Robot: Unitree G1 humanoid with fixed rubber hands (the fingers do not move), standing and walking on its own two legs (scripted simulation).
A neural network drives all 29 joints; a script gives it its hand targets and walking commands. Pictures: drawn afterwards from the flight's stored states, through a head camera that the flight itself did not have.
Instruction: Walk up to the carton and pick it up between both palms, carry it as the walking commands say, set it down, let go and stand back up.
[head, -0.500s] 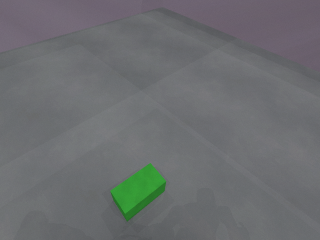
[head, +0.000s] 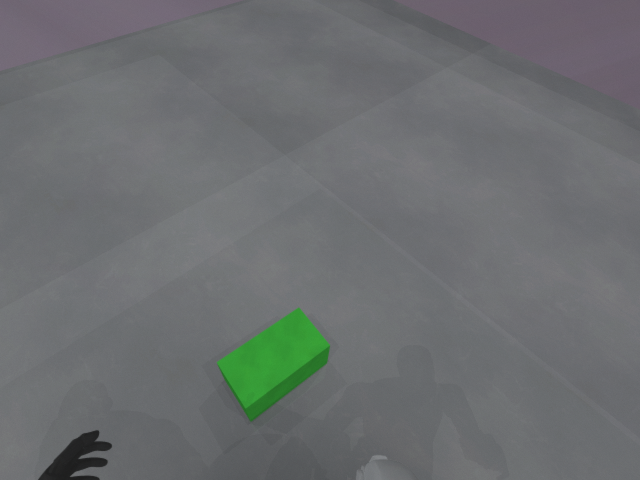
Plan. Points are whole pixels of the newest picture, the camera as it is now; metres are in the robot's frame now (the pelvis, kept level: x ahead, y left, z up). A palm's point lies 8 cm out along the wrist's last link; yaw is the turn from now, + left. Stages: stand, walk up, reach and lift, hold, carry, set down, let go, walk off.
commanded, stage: walk up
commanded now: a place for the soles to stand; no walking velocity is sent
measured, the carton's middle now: (275, 362) +0.50 +0.13 -0.67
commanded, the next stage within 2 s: none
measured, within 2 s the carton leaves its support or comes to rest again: neither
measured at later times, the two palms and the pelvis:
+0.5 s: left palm (124, 444) +0.18 +0.26 -0.08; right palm out of the picture +0.17 -0.41 -0.07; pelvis +0.10 -0.07 +0.01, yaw +8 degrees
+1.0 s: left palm (216, 433) +0.19 +0.14 -0.06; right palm out of the picture +0.27 -0.50 -0.08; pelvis +0.14 -0.20 +0.02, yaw +15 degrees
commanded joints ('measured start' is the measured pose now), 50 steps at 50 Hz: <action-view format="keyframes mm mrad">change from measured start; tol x32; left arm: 1 55 190 73 -79 16 -48 13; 50 106 107 52 -113 -26 -34 95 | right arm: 1 10 -309 -110 -106 -4 -19 -28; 20 59 -185 -53 -85 15 -4 -18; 24 467 -309 -108 -4 2 -36 -75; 50 93 -166 -63 -131 -12 38 -8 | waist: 1 67 48 -150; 2 143 -326 -188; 25 -115 333 -240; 37 56 221 -135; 39 111 -368 -181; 50 35 -65 -119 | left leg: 1 -133 145 -261 -4 173 181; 5 -499 -57 -140 526 -54 51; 20 -284 -48 54 9 133 38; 23 211 -38 3 -267 290 101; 25 542 292 -630 -230 846 257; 37 -100 189 -371 -3 580 200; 40 -517 -125 -143 495 -230 28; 50 -352 -77 -35 319 143 9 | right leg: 1 322 -27 40 -362 71 -25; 3 559 -360 528 -704 17 -90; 20 484 -197 -33 -488 625 -149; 23 215 -89 -140 -47 755 -112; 26 -242 -48 134 405 -65 15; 36 44 -67 93 4 -88 -16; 39 474 -310 381 -645 154 -34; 45 273 -198 145 -643 -14 13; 50 498 -160 -24 -587 543 91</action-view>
